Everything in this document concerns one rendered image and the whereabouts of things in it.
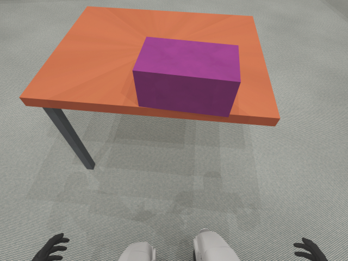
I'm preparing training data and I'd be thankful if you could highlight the robot right shin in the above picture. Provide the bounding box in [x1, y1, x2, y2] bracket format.
[199, 228, 209, 234]

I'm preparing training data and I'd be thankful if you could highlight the carton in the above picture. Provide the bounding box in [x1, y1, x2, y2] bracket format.
[132, 37, 241, 117]

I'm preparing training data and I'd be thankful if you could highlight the table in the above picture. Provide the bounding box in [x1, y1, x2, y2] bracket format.
[19, 6, 280, 170]

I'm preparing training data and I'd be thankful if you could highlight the robot right hand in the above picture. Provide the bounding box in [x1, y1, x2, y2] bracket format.
[294, 238, 328, 261]

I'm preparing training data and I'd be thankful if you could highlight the robot left thigh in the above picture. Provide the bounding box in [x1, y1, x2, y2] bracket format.
[118, 242, 157, 261]

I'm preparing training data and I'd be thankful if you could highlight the robot left hand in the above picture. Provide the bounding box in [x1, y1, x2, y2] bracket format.
[32, 233, 70, 261]

